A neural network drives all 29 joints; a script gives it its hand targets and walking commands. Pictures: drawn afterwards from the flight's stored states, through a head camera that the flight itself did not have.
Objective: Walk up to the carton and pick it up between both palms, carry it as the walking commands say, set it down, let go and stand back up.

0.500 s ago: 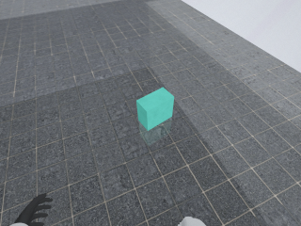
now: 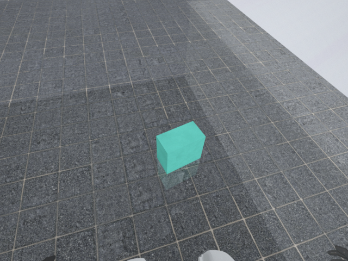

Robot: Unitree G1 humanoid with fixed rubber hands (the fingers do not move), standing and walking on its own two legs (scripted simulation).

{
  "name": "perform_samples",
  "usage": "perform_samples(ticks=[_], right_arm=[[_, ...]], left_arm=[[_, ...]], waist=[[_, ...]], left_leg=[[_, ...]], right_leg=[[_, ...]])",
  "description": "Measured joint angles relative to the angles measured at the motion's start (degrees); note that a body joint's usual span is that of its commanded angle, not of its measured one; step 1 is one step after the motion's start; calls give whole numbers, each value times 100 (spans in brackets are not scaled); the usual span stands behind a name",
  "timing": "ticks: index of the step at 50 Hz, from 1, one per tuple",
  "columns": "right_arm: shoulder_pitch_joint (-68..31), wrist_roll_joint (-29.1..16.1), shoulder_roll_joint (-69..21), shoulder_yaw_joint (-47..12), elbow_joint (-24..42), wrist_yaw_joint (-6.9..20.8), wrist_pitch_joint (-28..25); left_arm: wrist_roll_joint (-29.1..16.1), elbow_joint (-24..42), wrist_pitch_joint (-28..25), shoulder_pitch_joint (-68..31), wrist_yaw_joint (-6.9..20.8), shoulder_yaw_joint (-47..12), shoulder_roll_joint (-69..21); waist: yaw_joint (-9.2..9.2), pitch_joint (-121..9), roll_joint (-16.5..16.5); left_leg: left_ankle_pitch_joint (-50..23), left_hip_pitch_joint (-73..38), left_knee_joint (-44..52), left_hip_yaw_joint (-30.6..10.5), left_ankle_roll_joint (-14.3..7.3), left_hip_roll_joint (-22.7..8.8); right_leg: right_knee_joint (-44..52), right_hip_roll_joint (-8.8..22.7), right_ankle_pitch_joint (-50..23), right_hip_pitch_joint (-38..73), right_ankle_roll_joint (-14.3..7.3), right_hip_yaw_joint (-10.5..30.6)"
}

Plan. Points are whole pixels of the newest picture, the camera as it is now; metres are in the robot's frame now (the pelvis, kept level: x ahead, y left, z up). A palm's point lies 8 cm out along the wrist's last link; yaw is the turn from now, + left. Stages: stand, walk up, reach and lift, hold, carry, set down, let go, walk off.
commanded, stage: walk up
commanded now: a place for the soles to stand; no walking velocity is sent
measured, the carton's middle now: (179, 147) +0.84 -0.02 -0.64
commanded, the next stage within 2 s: none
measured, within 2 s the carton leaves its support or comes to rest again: neither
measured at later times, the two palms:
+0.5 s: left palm (96, 212) +0.24 +0.22 -0.07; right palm out of the picture +0.27 -0.46 -0.08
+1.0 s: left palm (150, 145) +0.45 +0.10 -0.07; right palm out of the picture +0.42 -0.59 -0.10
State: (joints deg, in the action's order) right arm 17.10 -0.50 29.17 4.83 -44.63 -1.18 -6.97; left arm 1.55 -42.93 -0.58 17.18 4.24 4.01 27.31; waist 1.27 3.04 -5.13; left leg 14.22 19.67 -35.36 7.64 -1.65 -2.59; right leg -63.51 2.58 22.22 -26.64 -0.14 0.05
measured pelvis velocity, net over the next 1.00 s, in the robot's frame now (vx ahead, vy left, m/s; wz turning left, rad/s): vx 0.35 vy -0.24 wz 0.06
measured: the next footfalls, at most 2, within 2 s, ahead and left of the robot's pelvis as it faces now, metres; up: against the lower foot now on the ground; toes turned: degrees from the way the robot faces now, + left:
right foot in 0.22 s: +0.23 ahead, -0.22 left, +0.00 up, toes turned -6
left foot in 0.56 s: +0.34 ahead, -0.02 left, +0.00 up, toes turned +8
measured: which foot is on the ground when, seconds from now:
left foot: down 0.00-0.22, up 0.24-0.54, down 0.56-0.88, up 0.90-1.00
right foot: up 0.00-0.20, down 0.22-0.56, up 0.58-0.84, down 0.86-1.00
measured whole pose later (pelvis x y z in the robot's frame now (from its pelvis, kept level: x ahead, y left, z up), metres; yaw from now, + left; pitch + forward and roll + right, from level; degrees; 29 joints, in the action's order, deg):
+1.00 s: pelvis +0.35 -0.24 -0.01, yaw +4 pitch -1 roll +0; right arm 19.5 0.1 29.1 3.5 -48.1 -1.4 -3.8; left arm 0.8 -44.7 -2.5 11.8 1.6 4.7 27.2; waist -0.9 4.1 1.1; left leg 26.3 27.5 -61.5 -3.5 -1.4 -2.6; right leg -42.3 3.6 17.1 -23.9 -0.7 -4.0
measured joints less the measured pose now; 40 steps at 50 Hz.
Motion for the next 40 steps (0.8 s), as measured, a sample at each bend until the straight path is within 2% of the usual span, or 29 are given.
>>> perform_samples(ticks=[5,8,10,12,14,16,20,24,27,28,30,33,36,40], right_arm=[[183,79,199,47,-62,45,-38],[299,94,301,69,-152,84,-10],[379,99,352,67,-229,98,40],[436,105,377,49,-303,80,99],[365,30,298,-11,-414,14,173],[293,2,195,-96,-480,-8,176],[259,53,-35,-200,-537,74,132],[191,67,-229,-238,-479,152,122],[156,93,-265,-210,-363,148,71],[165,119,-212,-183,-283,117,33],[137,131,-133,-116,-127,29,-3],[134,44,-50,-45,-21,-40,9],[214,71,57,5,-8,-33,18],[362,135,238,61,-19,31,26]], left_arm=[[9,-64,48,-354,194,114,54],[6,-149,50,-551,279,194,123],[21,-176,27,-628,298,245,194],[43,-159,-54,-702,246,290,252],[19,-118,-118,-715,152,262,209],[-40,-105,-142,-631,67,227,124],[-49,-82,-166,-333,0,180,46],[-33,-9,-141,-15,11,133,90],[-51,44,-65,185,27,81,122],[-57,80,-50,264,25,56,118],[-43,82,10,247,-10,17,44],[-16,63,64,100,-53,-27,-16],[8,51,51,-78,24,22,-8],[-25,-16,50,-325,130,118,36]], waist=[[-198,-40,-3],[-320,-71,91],[-363,-134,177],[-328,-139,334],[-252,-102,461],[-156,-69,578],[24,-62,652],[196,-8,526],[262,-8,380],[255,-32,351],[148,8,236],[17,41,58],[-108,18,-24],[-297,-2,86]], left_leg=[[258,-412,122,-25,183,-186],[523,-609,41,-87,292,-367],[785,-677,-151,-158,320,-528],[1157,-465,-896,-385,142,-706],[1286,78,-2187,-865,4,-468],[1065,478,-2792,-987,-35,-276],[837,864,-2138,-589,51,-234],[437,842,-982,-221,56,-138],[4,467,-111,-68,-11,26],[-64,312,146,-99,-88,72],[-180,367,-141,-103,-128,101],[49,132,-172,-84,-93,69],[134,-138,-22,-105,45,-26],[388,-340,-88,-213,188,-258]], right_leg=[[1243,492,-333,-451,49,61],[1963,532,-642,-350,12,1],[2351,437,-663,-104,-29,-129],[2340,245,-1028,-15,-8,-260],[2136,147,-835,21,-33,-378],[2296,59,-658,267,-151,-487],[2812,-70,-628,795,-272,-682],[3047,-151,-454,1191,-318,-808],[2849,-172,-117,1355,-308,-850],[2583,-173,77,1304,-309,-842],[1483,-187,327,900,-220,-545],[217,-172,214,212,-53,-74],[451,151,51,-180,12,8],[1511,405,-280,-268,-21,7]])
